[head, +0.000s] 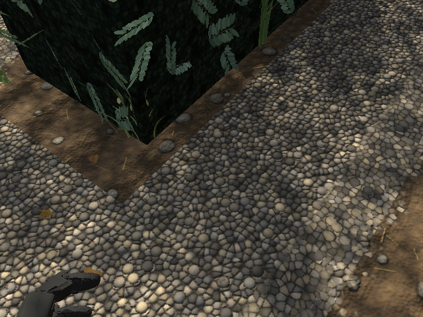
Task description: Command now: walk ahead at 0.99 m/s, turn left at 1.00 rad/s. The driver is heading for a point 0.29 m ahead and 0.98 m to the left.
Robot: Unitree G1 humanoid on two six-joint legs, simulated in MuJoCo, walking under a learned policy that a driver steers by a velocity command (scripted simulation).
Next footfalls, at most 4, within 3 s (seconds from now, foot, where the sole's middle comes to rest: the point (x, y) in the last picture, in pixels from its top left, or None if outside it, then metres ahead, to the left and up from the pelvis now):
0.42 left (173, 279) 0.57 0.13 -0.74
0.82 right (150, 169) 1.00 0.20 -0.74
1.24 left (24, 178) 1.00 0.67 -0.74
1.76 right None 1.19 1.12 -0.74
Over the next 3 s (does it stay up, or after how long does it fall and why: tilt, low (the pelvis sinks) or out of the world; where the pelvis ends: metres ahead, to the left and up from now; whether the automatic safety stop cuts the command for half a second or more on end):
stays up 0.85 1.79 0.03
